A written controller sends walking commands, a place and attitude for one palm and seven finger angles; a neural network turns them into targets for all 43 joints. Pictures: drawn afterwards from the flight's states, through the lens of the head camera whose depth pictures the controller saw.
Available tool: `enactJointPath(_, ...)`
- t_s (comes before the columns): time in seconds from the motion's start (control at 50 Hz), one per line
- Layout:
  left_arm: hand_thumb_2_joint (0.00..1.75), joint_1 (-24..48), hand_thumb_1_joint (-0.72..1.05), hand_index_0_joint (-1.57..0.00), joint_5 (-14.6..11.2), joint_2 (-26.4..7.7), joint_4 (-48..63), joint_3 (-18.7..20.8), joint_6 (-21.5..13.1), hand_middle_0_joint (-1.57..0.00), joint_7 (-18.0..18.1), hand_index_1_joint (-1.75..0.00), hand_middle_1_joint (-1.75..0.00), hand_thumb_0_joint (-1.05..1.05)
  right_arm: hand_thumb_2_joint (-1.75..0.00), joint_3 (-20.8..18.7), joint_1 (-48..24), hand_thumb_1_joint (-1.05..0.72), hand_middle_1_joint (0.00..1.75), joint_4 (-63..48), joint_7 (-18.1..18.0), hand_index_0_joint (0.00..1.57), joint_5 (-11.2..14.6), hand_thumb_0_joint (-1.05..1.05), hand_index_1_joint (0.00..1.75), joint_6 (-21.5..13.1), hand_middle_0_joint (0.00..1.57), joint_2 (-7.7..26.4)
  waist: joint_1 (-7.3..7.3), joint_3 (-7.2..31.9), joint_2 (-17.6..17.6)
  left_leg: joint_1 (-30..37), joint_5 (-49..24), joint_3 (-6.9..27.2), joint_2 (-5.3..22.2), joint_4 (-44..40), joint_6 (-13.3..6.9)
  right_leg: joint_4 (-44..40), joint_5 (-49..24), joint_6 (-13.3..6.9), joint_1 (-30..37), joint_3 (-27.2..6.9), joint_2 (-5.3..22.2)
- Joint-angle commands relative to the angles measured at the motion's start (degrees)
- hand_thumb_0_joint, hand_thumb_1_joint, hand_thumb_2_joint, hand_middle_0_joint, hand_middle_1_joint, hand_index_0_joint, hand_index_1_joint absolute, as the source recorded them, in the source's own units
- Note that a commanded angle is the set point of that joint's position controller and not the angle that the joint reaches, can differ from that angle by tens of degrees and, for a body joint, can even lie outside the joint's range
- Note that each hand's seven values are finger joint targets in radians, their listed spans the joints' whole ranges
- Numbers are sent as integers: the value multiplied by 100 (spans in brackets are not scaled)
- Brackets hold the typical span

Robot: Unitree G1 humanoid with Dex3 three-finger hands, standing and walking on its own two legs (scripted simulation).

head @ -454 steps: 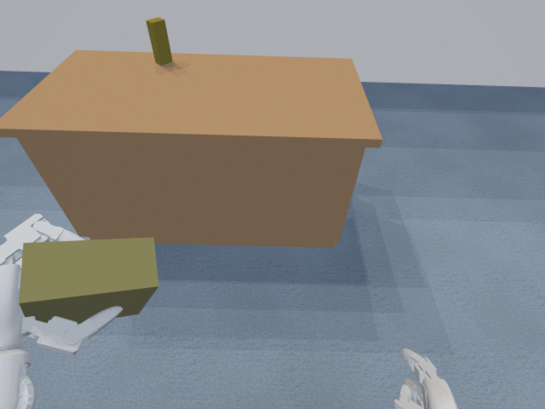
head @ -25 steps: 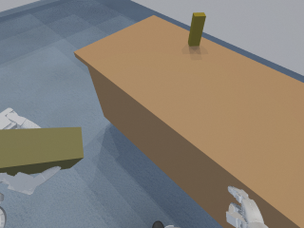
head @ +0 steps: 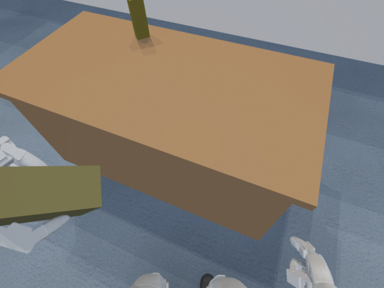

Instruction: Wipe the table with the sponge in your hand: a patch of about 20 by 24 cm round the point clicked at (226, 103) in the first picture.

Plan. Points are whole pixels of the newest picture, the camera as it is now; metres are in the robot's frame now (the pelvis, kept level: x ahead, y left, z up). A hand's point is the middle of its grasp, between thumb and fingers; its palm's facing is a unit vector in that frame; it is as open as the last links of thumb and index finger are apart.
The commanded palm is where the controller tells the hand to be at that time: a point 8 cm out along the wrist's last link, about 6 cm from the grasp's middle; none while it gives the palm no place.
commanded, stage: turn to face it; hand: left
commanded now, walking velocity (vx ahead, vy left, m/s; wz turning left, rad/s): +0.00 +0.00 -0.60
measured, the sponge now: (60, 195) +0.23 +0.20 +0.16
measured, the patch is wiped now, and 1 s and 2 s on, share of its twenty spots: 0.00 0.00 0.00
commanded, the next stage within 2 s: take the last steps up to it in 1.16 s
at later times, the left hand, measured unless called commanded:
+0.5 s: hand (128, 200) +0.22 +0.10 +0.16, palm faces +0.11 -0.87 -0.49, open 9.8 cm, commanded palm +0.16 +0.17 +0.18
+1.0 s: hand (177, 219) +0.19 +0.03 +0.18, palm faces -0.12 -0.89 -0.44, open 9.8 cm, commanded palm +0.18 +0.08 +0.18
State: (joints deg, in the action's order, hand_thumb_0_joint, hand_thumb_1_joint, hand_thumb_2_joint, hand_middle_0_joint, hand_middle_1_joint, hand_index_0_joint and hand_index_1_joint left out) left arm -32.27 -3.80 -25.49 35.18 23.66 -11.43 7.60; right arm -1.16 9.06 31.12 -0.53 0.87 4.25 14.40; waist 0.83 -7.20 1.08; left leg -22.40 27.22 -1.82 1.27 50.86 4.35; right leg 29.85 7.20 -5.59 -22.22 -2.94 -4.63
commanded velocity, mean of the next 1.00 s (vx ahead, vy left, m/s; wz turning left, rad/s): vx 0.00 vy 0.00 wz -0.55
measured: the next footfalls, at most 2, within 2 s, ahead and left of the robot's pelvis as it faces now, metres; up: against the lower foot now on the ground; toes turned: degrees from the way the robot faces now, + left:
left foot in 0.14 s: +0.02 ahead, +0.14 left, +0.00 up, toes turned -1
right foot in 0.40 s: -0.02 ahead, -0.15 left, +0.00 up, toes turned -19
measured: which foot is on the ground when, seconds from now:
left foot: up 0.00-0.12, down 0.14-0.40, up 0.42-0.80, down 0.82-1.00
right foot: down 0.00-0.16, up 0.18-0.38, down 0.40-0.84, up 0.86-1.00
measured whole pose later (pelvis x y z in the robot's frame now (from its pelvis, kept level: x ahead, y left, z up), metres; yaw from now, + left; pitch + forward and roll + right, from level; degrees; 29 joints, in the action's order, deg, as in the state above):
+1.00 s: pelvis -0.12 -0.05 +0.00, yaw -36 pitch -1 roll +1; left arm -26.7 -1.9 -22.4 30.8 21.5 -10.0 7.5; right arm 0.6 11.4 28.9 -0.5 1.2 -0.1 10.6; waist -3.1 -3.5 0.8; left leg -12.5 18.5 -6.3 6.1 32.4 3.2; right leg 51.1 24.5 2.1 -26.6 1.4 -1.6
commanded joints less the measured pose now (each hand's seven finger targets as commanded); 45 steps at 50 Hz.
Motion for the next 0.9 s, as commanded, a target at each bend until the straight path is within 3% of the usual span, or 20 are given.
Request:
enactJointPath(0.0,130,-2,10,-120,-54,-746,576,794,-174,-120,223,-160,-160,0,-90,-87,-482,-90,30,-888,-12,20,47,0,30,-179,20,381,-320,1554,605,251,82,82,9,-943,-96,-1334,484,-361,983,-2202,1595)
enactJointPath(0.08,130,468,10,-120,30,-682,839,493,-178,-120,129,-160,-160,0,-90,-133,-239,-90,30,-943,3,20,33,0,30,-151,20,483,-185,1475,392,1497,-254,-13,92,-2461,-332,-1379,1581,81,48,-2131,1211)
enactJointPath(0.1,130,635,10,-120,27,-727,978,421,-212,-120,113,-160,-160,0,-90,-146,-248,-90,30,-965,-43,20,24,0,30,-189,20,538,-181,1337,57,1877,-245,262,441,-2924,-515,-962,1708,258,-390,-1931,863)
enactJointPath(0.12,130,771,10,-120,35,-708,1055,445,-279,-120,72,-160,-160,0,-90,-193,-305,-90,30,-1032,-81,20,-29,0,30,-257,20,651,-182,1102,-752,1996,-8,1014,1252,-3337,-908,-107,1951,493,-1092,-1476,372)
enactJointPath(0.14,130,881,10,-120,114,-806,1113,558,-302,-120,84,-160,-160,0,-90,-154,-387,-90,30,-1042,-123,20,-15,0,30,-341,20,590,-226,1018,-1752,1434,171,1701,2240,-3884,-1357,1900,1898,692,-1159,-479,41)
enactJointPath(0.16,130,1157,10,-120,225,-887,1311,567,-295,-120,110,-160,-160,0,-90,-152,-452,-90,30,-1104,-161,20,11,0,30,-437,20,394,-228,805,-1730,414,153,1622,2545,-4049,-1547,3522,1831,772,-793,-119,181)
enactJointPath(0.22,130,897,10,-120,192,-581,735,345,-250,-120,88,-160,-160,0,-90,-195,-267,-90,30,-965,-94,20,56,0,30,-625,20,449,-254,380,-1406,353,-864,170,2066,-3439,-1229,3658,1860,841,-1017,201,575)
enactJointPath(0.28,130,1217,10,-120,144,-454,770,134,-286,-120,137,-160,-160,0,-90,-155,2,-90,30,-914,-64,20,65,0,30,-849,20,538,-161,527,-1510,738,-2216,-271,1933,-2901,-853,1651,1978,896,-176,705,564)
enactJointPath(0.34,130,1545,10,-120,204,-492,697,158,-231,-120,141,-160,-160,0,-90,-178,106,-90,30,-867,-21,20,36,0,30,-989,20,607,-154,880,-1269,917,-2644,-589,1698,-1818,-503,147,986,860,871,1060,306)
enactJointPath(0.36,130,1622,10,-120,229,-629,676,269,-240,-120,155,-160,-160,0,-90,-174,83,-90,30,-867,-2,20,52,0,30,-1006,20,552,-179,1005,-748,724,-2244,-685,1490,-1065,-348,-356,159,668,1239,639,614)
enactJointPath(0.38,130,1582,10,-120,242,-884,566,471,-265,-120,201,-160,-160,0,-90,-123,63,-90,30,-895,4,20,56,0,30,-973,20,365,-169,1124,747,-68,-972,-860,841,92,-66,-557,-1805,165,1745,-776,1448)
enactJointPath(0.4,130,1181,10,-120,137,-1010,408,681,-206,-120,250,-160,-160,0,-90,-137,-168,-90,30,-1011,14,20,82,0,30,-942,20,355,-324,1383,1873,-840,816,-399,260,1198,75,-871,-2444,-309,1700,-2478,2200)
enactJointPath(0.42,130,911,10,-120,43,-1056,637,748,-188,-120,243,-160,-160,0,-90,-153,-355,-90,30,-989,22,20,56,0,30,-827,20,345,-344,1410,1466,-763,587,282,364,1744,14,-1034,-1703,-242,1440,-2569,2233)
enactJointPath(0.48,130,218,10,-120,-56,-928,1032,968,-344,-120,238,-160,-160,0,-90,39,-526,-90,30,-827,58,20,-22,0,30,-505,20,102,-251,1751,340,-1192,-136,398,374,1901,117,-534,-2177,-374,2206,-1725,1802)
enactJointPath(0.66,130,-19,10,-120,-21,-744,827,793,-269,-120,248,-160,-160,0,-90,-114,-523,-90,30,-873,43,20,20,0,30,-219,20,354,-275,1737,602,-95,-81,161,91,-522,-42,-985,-1008,-474,1453,-2157,1625)
enactJointPath(0.74,130,297,10,-120,36,-719,937,559,-218,-120,209,-160,-160,0,-90,-116,-376,-90,30,-925,24,20,51,0,30,-165,20,422,-222,1674,383,914,-462,151,50,-1902,-195,-1056,85,-190,776,-2251,1367)
enactJointPath(0.78,130,557,10,-120,65,-740,1095,473,-249,-120,169,-160,-160,0,-90,-168,-274,-90,30,-944,-13,20,29,0,30,-205,20,521,-164,1510,-69,1637,-584,419,494,-2763,-458,-698,875,155,-2,-2075,959)
enactJointPath(0.82,130,826,10,-120,128,-844,1349,560,-332,-120,126,-160,-160,0,-90,-198,-375,-90,30,-1078,-79,20,13,0,30,-330,20,635,-253,1283,-1625,1984,-1770,1522,1965,-3330,-1098,1367,1916,591,-1042,-768,-10)
enactJointPath(0.84,130,777,10,-120,186,-995,1201,693,-321,-120,118,-160,-160,0,-90,-157,-349,-90,30,-1046,-110,20,8,0,30,-414,20,432,-315,1251,-1851,1161,-1313,1504,2383,-3625,-1378,2897,2086,702,-824,-224,85)
enactJointPath(0.88,130,881,10,-120,162,-630,1024,357,-254,-120,58,-160,-160,0,-90,-157,-254,-90,30,-1005,-84,20,-16,0,30,-535,20,398,-219,593,-1549,542,-2079,842,2182,-3380,-1416,3429,1907,785,-891,-56,471)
